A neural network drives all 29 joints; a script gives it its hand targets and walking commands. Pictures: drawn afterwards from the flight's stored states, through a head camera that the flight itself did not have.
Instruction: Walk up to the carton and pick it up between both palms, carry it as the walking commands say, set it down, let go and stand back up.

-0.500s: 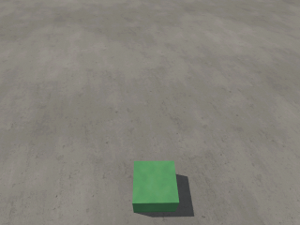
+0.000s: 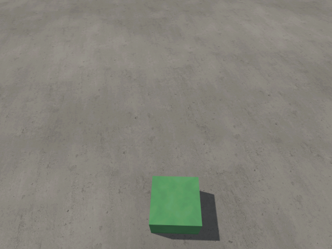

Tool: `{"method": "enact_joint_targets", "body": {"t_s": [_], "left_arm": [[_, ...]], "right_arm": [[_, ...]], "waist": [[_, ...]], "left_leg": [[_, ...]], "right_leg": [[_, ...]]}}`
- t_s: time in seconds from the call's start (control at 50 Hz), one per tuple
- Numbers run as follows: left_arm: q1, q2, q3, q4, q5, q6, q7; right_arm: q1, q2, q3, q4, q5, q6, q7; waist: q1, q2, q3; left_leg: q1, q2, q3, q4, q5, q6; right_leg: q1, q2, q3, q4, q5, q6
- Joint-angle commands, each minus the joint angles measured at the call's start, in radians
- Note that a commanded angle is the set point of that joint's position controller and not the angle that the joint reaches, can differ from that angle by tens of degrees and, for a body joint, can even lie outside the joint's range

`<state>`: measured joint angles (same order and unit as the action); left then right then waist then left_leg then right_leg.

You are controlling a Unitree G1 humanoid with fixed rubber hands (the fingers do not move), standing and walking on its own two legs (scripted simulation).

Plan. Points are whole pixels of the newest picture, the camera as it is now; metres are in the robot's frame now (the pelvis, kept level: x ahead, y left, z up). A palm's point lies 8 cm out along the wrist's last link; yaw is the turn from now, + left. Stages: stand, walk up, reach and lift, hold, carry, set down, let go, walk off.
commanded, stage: walk up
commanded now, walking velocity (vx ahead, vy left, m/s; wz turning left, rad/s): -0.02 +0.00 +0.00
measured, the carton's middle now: (174, 204) +0.45 +0.00 -0.68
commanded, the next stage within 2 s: stand in 0.84 s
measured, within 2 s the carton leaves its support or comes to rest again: neither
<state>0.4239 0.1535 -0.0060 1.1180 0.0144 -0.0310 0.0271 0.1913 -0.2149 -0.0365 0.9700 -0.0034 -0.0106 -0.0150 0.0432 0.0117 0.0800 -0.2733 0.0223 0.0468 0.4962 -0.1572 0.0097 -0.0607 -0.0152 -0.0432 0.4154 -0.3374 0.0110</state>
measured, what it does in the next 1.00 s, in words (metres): stands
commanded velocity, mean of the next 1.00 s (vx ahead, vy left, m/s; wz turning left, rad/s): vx -0.01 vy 0.00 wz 0.00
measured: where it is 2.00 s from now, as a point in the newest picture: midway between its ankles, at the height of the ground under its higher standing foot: outside the picture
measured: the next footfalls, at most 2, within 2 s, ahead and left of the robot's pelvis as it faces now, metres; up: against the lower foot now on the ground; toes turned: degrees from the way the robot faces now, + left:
none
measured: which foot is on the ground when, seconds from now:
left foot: down 0.00-1.00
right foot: down 0.00-1.00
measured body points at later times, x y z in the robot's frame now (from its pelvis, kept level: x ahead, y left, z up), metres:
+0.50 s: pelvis +0.00 +0.00 +0.00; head +0.02 -0.01 +0.45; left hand +0.01 +0.23 -0.15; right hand +0.02 -0.24 -0.15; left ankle +0.03 +0.11 -0.74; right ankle -0.07 -0.12 -0.74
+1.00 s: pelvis -0.01 -0.01 +0.01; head +0.01 -0.02 +0.45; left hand -0.05 +0.21 -0.15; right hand -0.02 -0.23 -0.16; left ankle +0.03 +0.11 -0.74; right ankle -0.07 -0.12 -0.74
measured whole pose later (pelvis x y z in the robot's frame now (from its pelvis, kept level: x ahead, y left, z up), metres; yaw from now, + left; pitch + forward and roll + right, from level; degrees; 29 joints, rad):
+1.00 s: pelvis -0.01 -0.01 +0.01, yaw +0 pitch -1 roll +0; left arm 0.34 0.14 0.01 1.16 0.00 -0.01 0.04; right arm 0.30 -0.14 -0.02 1.09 -0.01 0.00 -0.04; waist 0.00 0.00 0.06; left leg -0.23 0.02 0.04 0.40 -0.15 -0.01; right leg -0.05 -0.01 -0.04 0.38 -0.31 0.00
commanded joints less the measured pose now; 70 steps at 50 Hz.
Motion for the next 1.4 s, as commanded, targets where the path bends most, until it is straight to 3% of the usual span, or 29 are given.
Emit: {"method": "enact_joint_targets", "body": {"t_s": [0.0,0.02,0.06,0.12,0.2,0.3,0.38,0.42,0.52,0.56,0.68,0.88,0.9,0.92,0.96,1.06,1.08,1.14,1.16,1.18,1.22,1.24,1.26,1.28,1.3,1.32,1.34,1.36,1.38], "left_arm": [[0.071,0.089,0.028,-0.052,-0.009,0.010,0.016],[0.096,0.048,0.014,-0.048,-0.004,0.017,0.016],[0.071,0.035,0.008,-0.038,0.005,0.021,0.015],[0.050,0.088,0.026,-0.053,-0.002,0.015,0.018],[0.043,0.119,0.031,-0.015,-0.008,0.019,0.024],[-0.019,0.080,0.016,-0.011,-0.006,0.022,0.019],[-0.042,0.107,0.026,-0.010,-0.007,0.022,0.016],[-0.057,0.085,0.018,0.006,-0.005,0.023,0.013],[-0.081,0.108,0.024,0.017,-0.009,0.017,0.015],[-0.074,0.092,0.027,0.019,-0.012,0.020,0.011],[-0.032,0.062,0.023,0.034,-0.010,0.021,0.008],[0.015,0.059,0.026,0.040,-0.013,0.012,0.015],[0.006,0.067,0.031,0.047,-0.013,0.014,0.018],[-0.007,0.042,0.025,0.041,-0.006,0.010,0.016],[-0.020,0.068,0.027,0.024,-0.009,0.011,0.015],[0.016,0.085,0.033,0.016,-0.007,0.012,0.018],[-0.011,0.079,0.029,0.019,-0.008,0.012,0.017],[0.014,0.073,0.033,0.018,-0.010,0.012,0.017],[-0.898,0.221,-0.063,-0.809,-0.160,0.066,0.024],[-0.695,0.166,-0.059,-0.592,-0.157,0.166,0.048],[-0.540,0.158,-0.026,-0.563,-0.103,0.339,0.053],[-0.481,0.169,-0.022,-0.537,-0.101,0.436,0.037],[-0.350,0.164,0.032,-0.535,-0.102,0.545,0.033],[-0.313,0.145,0.000,-0.513,-0.110,0.617,0.019],[-0.275,0.102,-0.016,-0.489,-0.125,0.690,-0.004],[-0.251,0.099,-0.006,-0.546,-0.110,0.727,-0.002],[-0.223,0.098,0.027,-0.551,-0.086,0.715,-0.020],[-0.152,0.043,0.040,-0.566,-0.081,0.709,-0.021],[-0.147,0.029,0.031,-0.581,-0.044,0.699,-0.020]], "right_arm": [[0.125,-0.128,-0.024,0.001,0.002,-0.002,-0.012],[0.144,-0.094,-0.015,0.013,0.006,0.002,-0.011],[0.094,-0.054,-0.012,-0.013,0.005,0.002,-0.013],[0.070,-0.060,-0.017,0.003,0.002,0.000,-0.023],[0.058,-0.067,-0.023,0.003,0.002,-0.005,-0.021],[0.081,-0.063,-0.024,0.037,-0.004,0.004,-0.018],[0.106,-0.049,-0.008,0.059,0.000,0.012,-0.021],[0.101,-0.056,-0.004,0.060,-0.004,0.011,-0.019],[0.103,-0.044,0.001,0.089,-0.007,0.014,-0.019],[0.119,-0.057,-0.001,0.085,-0.005,0.012,-0.023],[0.149,-0.009,0.004,0.094,-0.005,0.013,-0.017],[0.185,0.000,0.006,0.113,-0.009,0.004,-0.023],[0.165,-0.004,0.005,0.099,-0.004,-0.002,-0.023],[0.174,-0.013,0.000,0.106,-0.003,0.003,-0.023],[0.180,-0.024,0.001,0.115,-0.011,-0.002,-0.025],[0.173,-0.020,0.002,0.109,-0.011,0.006,-0.021],[0.178,-0.031,0.001,0.115,-0.008,0.002,-0.025],[0.180,-0.012,0.003,0.106,-0.005,-0.004,-0.029],[-0.576,-0.097,0.064,-0.546,0.109,0.042,-0.006],[-0.470,-0.103,0.062,-0.365,0.119,0.134,-0.021],[-0.282,-0.114,0.045,-0.338,0.052,0.301,-0.021],[-0.247,-0.128,0.043,-0.293,0.036,0.393,-0.012],[-0.135,-0.125,0.035,-0.305,0.019,0.489,-0.005],[-0.086,-0.100,0.035,-0.275,0.021,0.568,0.005],[-0.093,-0.081,0.054,-0.253,0.049,0.636,0.005],[-0.010,-0.055,0.044,-0.236,0.047,0.685,0.008],[-0.010,-0.078,0.021,-0.281,0.002,0.672,0.016],[-0.015,-0.071,0.039,-0.360,-0.008,0.662,0.029],[0.010,-0.102,0.015,-0.373,-0.029,0.651,0.035]], "waist": [[-0.037,0.106,-0.130],[-0.049,0.147,-0.089],[-0.037,0.046,-0.099],[-0.022,0.021,-0.104],[-0.020,-0.039,-0.101],[-0.031,-0.013,-0.062],[-0.039,-0.088,-0.024],[-0.050,-0.023,-0.013],[-0.035,-0.043,0.046],[-0.044,0.008,0.019],[-0.050,-0.045,0.061],[-0.040,-0.015,0.021],[-0.035,-0.060,-0.004],[-0.055,-0.037,0.023],[-0.042,-0.002,0.011],[-0.039,-0.074,-0.018],[-0.049,-0.023,0.015],[-0.038,-0.016,-0.037],[-0.005,-0.014,-0.234],[-0.012,-0.023,-0.120],[-0.031,0.024,-0.128],[-0.004,-0.034,-0.104],[0.018,-0.028,-0.159],[0.009,-0.061,-0.182],[0.023,-0.014,-0.140],[-0.009,-0.001,-0.203],[-0.012,0.058,-0.217],[0.028,0.041,-0.269],[0.004,0.056,-0.283]], "left_leg": [[0.359,0.192,-0.156,-0.038,0.672,0.077],[0.286,0.232,-0.183,-0.038,0.639,0.096],[0.249,0.148,-0.149,-0.060,0.461,0.078],[0.208,0.104,-0.118,-0.061,0.505,0.053],[0.254,0.095,-0.115,-0.067,0.453,0.047],[0.181,0.070,-0.097,-0.090,0.405,0.028],[0.173,0.082,-0.103,-0.107,0.290,0.029],[0.181,0.071,-0.085,-0.105,0.236,0.031],[0.114,0.069,-0.095,-0.129,0.162,0.023],[0.142,0.074,-0.100,-0.140,0.121,0.026],[0.141,0.060,-0.099,-0.143,0.022,0.014],[0.113,0.073,-0.107,-0.142,0.138,0.018],[0.150,0.077,-0.115,-0.129,0.148,0.022],[0.137,0.072,-0.089,-0.123,0.125,0.018],[0.136,0.067,-0.094,-0.135,0.137,0.021],[0.139,0.072,-0.096,-0.124,0.119,0.017],[0.130,0.068,-0.094,-0.129,0.129,0.015],[0.171,0.079,-0.100,-0.116,0.221,0.015],[-0.030,-0.016,-0.076,0.086,-0.209,0.038],[0.004,0.003,-0.025,0.122,-0.361,-0.024],[-0.037,0.012,0.021,0.116,-0.234,-0.033],[-0.013,-0.009,0.035,0.111,-0.181,-0.025],[0.038,-0.006,0.014,0.113,-0.030,-0.015],[0.064,-0.013,0.011,0.111,0.011,0.007],[0.059,-0.012,0.004,0.097,-0.006,0.015],[0.053,-0.013,-0.015,0.105,0.090,0.018],[0.038,-0.017,-0.034,0.124,0.157,0.008],[0.070,-0.025,-0.055,0.108,0.277,0.003],[0.109,-0.034,-0.070,0.133,0.392,0.000]], "right_leg": [[-0.212,-0.057,0.031,-0.003,0.105,-0.010],[-0.187,-0.050,0.027,-0.014,-0.006,-0.009],[-0.128,-0.062,0.035,-0.030,0.153,-0.010],[-0.079,-0.090,0.051,-0.014,0.321,-0.017],[-0.090,-0.101,0.061,-0.039,0.362,-0.023],[-0.059,-0.109,0.050,-0.071,0.373,-0.021],[-0.093,-0.114,0.051,-0.089,0.322,-0.037],[-0.101,-0.116,0.069,-0.108,0.281,-0.039],[-0.108,-0.108,0.076,-0.142,0.162,-0.045],[-0.110,-0.109,0.099,-0.147,0.172,-0.046],[-0.202,-0.098,0.104,-0.175,0.008,-0.048],[-0.105,-0.102,0.099,-0.143,0.170,-0.046],[-0.134,-0.099,0.090,-0.130,0.160,-0.044],[-0.138,-0.103,0.100,-0.142,0.166,-0.048],[-0.115,-0.100,0.099,-0.127,0.175,-0.048],[-0.124,-0.093,0.074,-0.119,0.137,-0.047],[-0.146,-0.093,0.090,-0.118,0.151,-0.055],[-0.125,-0.095,0.082,-0.100,0.221,-0.049],[-0.524,-0.032,0.067,0.084,-0.200,-0.102],[-0.579,-0.041,0.029,0.086,-0.259,-0.059],[-0.700,-0.057,0.005,0.082,-0.163,-0.076],[-0.719,-0.033,0.019,0.061,-0.148,-0.084],[-0.702,-0.028,0.065,0.073,-0.015,-0.087],[-0.671,-0.001,0.084,0.083,0.010,-0.086],[-0.661,-0.009,0.091,0.071,-0.020,-0.089],[-0.614,0.008,0.102,0.116,0.121,-0.090],[-0.564,0.015,0.106,0.138,0.182,-0.096],[-0.530,0.021,0.094,0.149,0.226,-0.087],[-0.552,0.039,0.088,0.145,0.310,-0.090]]}}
